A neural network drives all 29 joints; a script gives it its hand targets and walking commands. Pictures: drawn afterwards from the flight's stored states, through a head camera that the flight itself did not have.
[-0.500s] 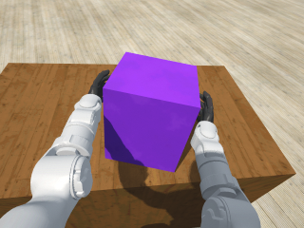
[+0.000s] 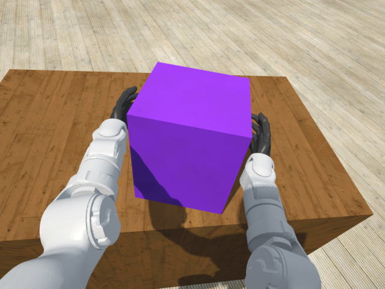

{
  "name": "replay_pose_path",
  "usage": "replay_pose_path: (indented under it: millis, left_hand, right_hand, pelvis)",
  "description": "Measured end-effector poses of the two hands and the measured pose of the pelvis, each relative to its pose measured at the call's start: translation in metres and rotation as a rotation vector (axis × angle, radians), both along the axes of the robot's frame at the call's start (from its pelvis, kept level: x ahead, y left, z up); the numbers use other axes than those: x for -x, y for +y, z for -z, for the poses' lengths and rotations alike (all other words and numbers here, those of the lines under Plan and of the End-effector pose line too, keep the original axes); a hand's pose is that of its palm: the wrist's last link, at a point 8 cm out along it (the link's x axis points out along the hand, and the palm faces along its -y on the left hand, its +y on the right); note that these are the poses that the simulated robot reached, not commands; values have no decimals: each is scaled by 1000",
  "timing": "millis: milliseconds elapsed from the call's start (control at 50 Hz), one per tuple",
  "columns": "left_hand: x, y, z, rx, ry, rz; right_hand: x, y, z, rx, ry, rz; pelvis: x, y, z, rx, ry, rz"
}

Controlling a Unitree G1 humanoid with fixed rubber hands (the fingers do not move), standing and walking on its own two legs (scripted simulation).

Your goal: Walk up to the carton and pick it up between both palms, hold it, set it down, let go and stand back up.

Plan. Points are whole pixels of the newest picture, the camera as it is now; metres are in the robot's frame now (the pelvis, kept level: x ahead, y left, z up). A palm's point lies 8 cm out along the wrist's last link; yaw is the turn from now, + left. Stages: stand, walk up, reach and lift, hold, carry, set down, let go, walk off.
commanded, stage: set down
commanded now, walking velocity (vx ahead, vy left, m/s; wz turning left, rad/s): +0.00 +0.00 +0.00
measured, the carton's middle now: (190, 140) +0.43 -0.04 +0.07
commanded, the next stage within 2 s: none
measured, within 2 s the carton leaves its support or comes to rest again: neither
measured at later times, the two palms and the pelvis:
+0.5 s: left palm (121, 122) +0.46 +0.11 +0.11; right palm (258, 152) +0.37 -0.18 +0.09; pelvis +0.00 +0.00 +0.00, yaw +0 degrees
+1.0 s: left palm (122, 129) +0.46 +0.11 +0.08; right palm (256, 154) +0.38 -0.18 +0.07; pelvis +0.00 -0.01 +0.00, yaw +0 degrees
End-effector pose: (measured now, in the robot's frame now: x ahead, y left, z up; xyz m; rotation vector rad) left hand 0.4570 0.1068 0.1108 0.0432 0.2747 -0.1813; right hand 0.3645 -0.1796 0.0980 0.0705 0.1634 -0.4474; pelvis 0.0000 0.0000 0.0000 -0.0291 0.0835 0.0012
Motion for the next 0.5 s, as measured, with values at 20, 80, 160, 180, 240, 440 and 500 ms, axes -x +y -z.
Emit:
replay_pose_path:
  millis: [20, 80, 160, 180, 240, 440, 500]
  left_hand:
    - [0, 0, 0, 1, 0, 0]
    - [0, 0, 1, 6, -1, 1]
    - [0, 0, 1, 10, -5, 0]
    - [0, 0, 2, 8, -7, 0]
    - [1, 0, 2, 4, -12, -1]
    - [0, -1, 2, -1, -12, -1]
    - [0, -1, 2, -4, -12, -2]
  right_hand:
    - [0, 0, 0, 0, -2, 1]
    - [0, 0, 1, 0, -6, 4]
    - [1, 0, 1, 6, -14, 4]
    - [1, 0, 2, 7, -15, 4]
    - [0, 0, 2, 9, -21, 2]
    - [-1, -1, 5, 12, -39, -6]
    - [-1, -1, 5, 17, -45, -7]
  pelvis:
    - [0, 0, 0, 0, -2, 0]
    - [1, 1, 0, 1, -9, 3]
    - [1, 1, 0, 1, -12, 7]
    - [1, 1, 0, 1, -13, 6]
    - [0, 1, 0, 2, -16, 5]
    - [2, -2, 0, -2, -25, 3]
    - [2, -3, -1, -3, -25, 1]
